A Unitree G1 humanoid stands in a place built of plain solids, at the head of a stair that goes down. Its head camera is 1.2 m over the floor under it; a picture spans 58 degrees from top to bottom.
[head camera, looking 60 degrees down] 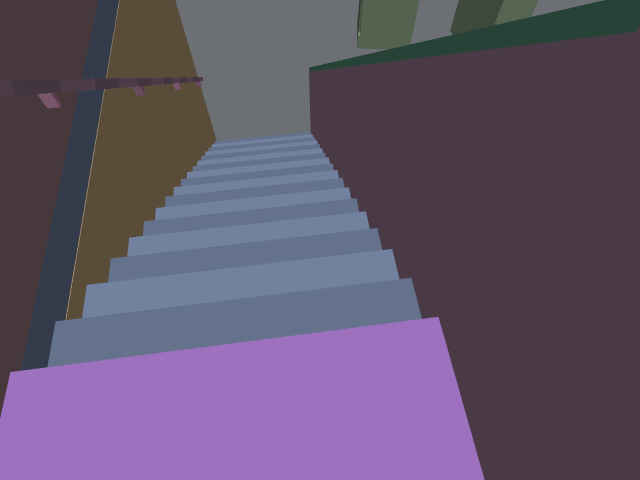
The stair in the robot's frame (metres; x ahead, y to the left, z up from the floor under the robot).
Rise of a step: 0.17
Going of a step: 0.20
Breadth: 1.20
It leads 8 degrees to the left of straight ahead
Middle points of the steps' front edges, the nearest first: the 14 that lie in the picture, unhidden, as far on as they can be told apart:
0.36 0.25 0.00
0.56 0.28 -0.16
0.76 0.30 -0.33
0.96 0.33 -0.50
1.17 0.36 -0.66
1.37 0.38 -0.83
1.57 0.41 -0.99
1.77 0.44 -1.16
1.98 0.46 -1.32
2.18 0.49 -1.49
2.38 0.52 -1.65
2.59 0.55 -1.82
2.79 0.57 -1.99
2.99 0.60 -2.15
